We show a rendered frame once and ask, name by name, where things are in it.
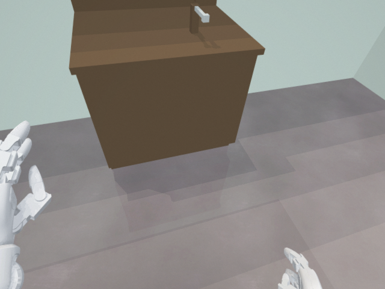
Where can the counter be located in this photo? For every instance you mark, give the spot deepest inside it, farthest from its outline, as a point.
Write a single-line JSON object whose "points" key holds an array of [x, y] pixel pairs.
{"points": [[157, 81]]}

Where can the left robot forearm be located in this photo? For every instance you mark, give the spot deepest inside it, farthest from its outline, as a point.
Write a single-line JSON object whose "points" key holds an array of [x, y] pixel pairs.
{"points": [[11, 273]]}

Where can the robot right hand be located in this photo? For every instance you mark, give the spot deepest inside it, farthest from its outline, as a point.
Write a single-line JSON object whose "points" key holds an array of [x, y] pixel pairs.
{"points": [[306, 277]]}

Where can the tap lever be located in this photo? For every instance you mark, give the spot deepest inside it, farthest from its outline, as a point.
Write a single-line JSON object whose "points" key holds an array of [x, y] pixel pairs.
{"points": [[204, 17]]}

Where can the robot left hand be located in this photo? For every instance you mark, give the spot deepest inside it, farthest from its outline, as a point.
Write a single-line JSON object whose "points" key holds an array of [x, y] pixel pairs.
{"points": [[13, 151]]}

